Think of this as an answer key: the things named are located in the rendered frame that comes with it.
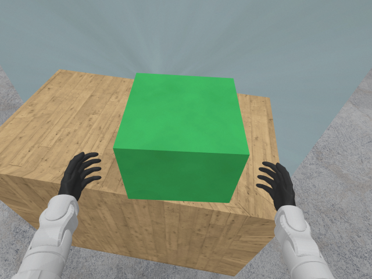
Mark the right robot forearm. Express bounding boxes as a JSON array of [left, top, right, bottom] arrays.
[[274, 205, 335, 279]]

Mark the robot left hand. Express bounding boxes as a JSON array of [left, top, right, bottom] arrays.
[[58, 152, 101, 201]]

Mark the pedestal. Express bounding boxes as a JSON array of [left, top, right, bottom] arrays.
[[0, 69, 280, 276]]

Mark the robot right hand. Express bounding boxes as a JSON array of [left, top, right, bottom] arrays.
[[256, 162, 296, 211]]

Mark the carton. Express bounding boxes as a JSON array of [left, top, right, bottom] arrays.
[[113, 73, 250, 203]]

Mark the left robot forearm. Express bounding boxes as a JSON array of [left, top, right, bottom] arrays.
[[11, 194, 79, 279]]

